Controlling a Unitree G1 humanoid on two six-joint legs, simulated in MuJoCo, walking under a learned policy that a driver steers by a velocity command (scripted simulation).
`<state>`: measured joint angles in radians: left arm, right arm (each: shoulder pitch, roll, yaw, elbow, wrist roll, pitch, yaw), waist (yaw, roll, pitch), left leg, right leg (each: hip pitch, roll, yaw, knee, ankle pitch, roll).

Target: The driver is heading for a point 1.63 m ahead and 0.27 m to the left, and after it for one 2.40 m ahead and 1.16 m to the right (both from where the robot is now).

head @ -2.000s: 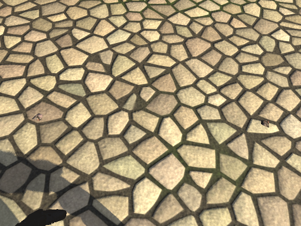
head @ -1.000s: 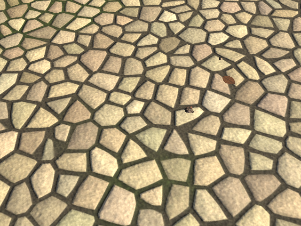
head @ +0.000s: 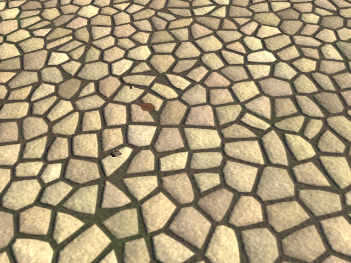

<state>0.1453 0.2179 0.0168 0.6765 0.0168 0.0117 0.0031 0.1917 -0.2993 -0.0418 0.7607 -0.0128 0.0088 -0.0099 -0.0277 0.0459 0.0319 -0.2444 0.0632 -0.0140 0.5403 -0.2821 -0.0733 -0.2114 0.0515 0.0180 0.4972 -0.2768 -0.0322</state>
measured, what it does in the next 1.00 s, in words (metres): walks ahead: right foot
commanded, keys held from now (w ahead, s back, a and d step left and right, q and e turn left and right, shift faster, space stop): no key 0.18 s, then w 0.82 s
